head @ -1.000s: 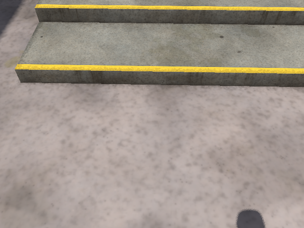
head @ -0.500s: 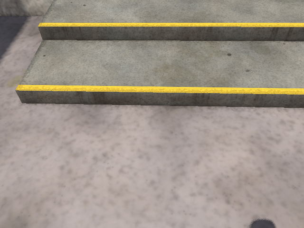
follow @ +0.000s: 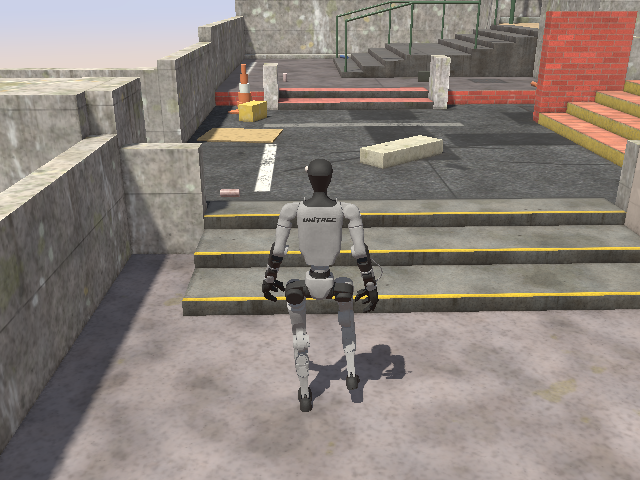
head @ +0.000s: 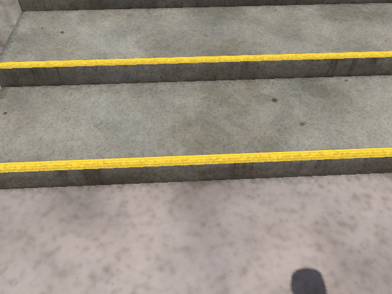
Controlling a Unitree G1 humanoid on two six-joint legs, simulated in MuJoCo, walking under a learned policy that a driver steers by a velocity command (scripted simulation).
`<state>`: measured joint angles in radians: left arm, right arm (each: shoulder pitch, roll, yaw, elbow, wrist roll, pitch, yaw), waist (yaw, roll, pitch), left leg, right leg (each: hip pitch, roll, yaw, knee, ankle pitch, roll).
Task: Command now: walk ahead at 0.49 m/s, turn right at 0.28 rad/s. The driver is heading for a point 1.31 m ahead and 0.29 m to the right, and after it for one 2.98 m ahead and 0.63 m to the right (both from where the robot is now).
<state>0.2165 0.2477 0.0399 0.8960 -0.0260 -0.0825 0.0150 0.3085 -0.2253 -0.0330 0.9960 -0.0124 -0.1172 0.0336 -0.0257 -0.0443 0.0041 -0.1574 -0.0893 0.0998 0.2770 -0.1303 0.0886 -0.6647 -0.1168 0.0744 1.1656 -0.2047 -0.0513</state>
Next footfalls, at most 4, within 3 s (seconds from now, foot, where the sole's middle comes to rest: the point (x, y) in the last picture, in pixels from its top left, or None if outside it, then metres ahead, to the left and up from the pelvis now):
0.34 right None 0.34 -0.18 -0.78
0.86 left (220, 255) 0.66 -0.08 -0.78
1.38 right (281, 212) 0.83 -0.33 -0.78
1.92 left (256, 133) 1.16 -0.26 -0.67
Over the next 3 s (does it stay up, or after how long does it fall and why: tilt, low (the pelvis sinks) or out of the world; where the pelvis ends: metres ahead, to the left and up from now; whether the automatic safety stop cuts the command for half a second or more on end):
stays up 1.63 -0.26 0.18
